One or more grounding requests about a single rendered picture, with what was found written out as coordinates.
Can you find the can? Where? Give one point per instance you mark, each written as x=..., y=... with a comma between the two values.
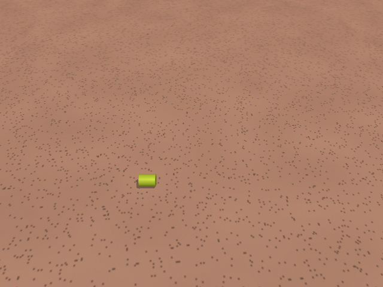
x=147, y=180

